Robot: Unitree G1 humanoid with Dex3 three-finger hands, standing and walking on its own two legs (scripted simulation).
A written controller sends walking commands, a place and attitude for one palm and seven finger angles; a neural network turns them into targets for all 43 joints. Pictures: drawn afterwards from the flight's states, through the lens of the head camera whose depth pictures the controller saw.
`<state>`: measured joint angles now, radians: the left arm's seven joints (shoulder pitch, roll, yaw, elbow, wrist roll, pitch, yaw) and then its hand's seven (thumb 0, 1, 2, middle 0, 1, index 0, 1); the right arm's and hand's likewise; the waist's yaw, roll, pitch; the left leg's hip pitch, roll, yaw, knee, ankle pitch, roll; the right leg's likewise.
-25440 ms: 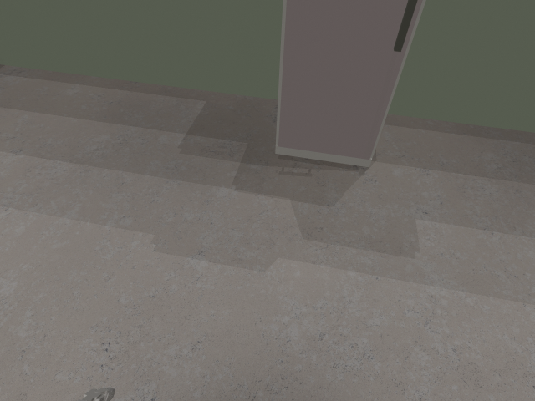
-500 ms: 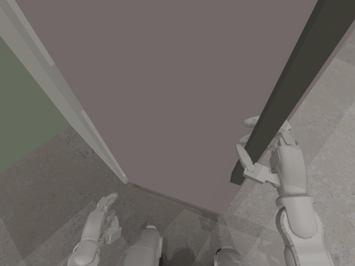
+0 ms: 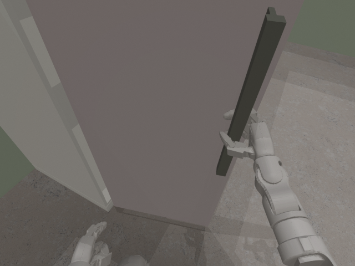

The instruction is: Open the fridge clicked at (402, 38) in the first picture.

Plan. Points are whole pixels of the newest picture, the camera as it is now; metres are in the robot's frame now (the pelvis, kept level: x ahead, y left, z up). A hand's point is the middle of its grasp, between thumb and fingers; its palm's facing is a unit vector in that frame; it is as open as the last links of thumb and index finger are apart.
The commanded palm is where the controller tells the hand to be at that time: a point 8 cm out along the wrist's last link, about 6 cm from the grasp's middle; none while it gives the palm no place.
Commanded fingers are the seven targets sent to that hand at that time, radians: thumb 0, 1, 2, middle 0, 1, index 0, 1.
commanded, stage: stop walking and hold the door back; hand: right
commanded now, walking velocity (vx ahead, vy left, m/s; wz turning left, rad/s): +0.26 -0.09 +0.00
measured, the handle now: (239, 113) +0.42 -0.11 +0.15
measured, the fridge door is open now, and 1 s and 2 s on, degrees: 74 70 68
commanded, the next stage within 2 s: loosen the grip on the handle in 1.58 s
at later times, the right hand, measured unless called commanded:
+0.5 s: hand (232, 120) +0.44 -0.11 +0.11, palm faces -0.04 +0.99 -0.13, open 6.6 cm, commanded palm +0.40 -0.17 +0.10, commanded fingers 0.00 -0.90 -0.90 0.45 1.40 0.45 1.40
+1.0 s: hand (233, 133) +0.39 -0.11 +0.10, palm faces -0.10 +0.98 -0.18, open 6.9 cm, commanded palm +0.38 -0.17 +0.10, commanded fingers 0.00 -0.90 -0.90 0.45 1.40 0.45 1.40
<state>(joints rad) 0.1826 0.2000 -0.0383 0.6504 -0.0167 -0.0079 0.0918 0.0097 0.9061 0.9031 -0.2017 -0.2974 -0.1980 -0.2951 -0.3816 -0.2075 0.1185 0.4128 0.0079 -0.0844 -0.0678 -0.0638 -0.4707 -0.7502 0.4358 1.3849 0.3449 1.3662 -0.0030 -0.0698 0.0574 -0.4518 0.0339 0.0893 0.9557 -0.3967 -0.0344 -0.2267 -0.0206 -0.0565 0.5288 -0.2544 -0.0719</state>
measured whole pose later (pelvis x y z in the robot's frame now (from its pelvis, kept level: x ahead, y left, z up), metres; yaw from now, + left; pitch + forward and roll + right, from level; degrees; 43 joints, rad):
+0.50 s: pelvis -0.02 -0.03 -0.01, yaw +4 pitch -2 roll -2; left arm 0.29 0.28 0.05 0.71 -0.02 -0.05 0.09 0.01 0.91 0.90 -0.20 -0.30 -0.19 -0.29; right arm -0.62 -0.26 -0.17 0.63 0.03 -0.13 -0.05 0.00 -0.58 -0.77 0.37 1.36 0.32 1.36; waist 0.12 0.05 0.15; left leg -0.35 0.08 -0.05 0.71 -0.36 -0.03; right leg -0.24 -0.05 -0.15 0.55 -0.26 0.01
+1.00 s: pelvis -0.01 -0.03 -0.01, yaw +8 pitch -1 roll +0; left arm 0.09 0.21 -0.03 0.59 0.00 -0.01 0.09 0.01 0.91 0.90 -0.20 -0.30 -0.20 -0.30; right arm -0.39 -0.22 -0.03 0.34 0.02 -0.12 -0.06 -0.04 -0.55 -0.72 0.40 1.38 0.31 1.35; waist 0.02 0.00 0.10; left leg -0.28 0.00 0.05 0.54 -0.26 0.01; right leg -0.27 -0.07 -0.08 0.56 -0.27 0.01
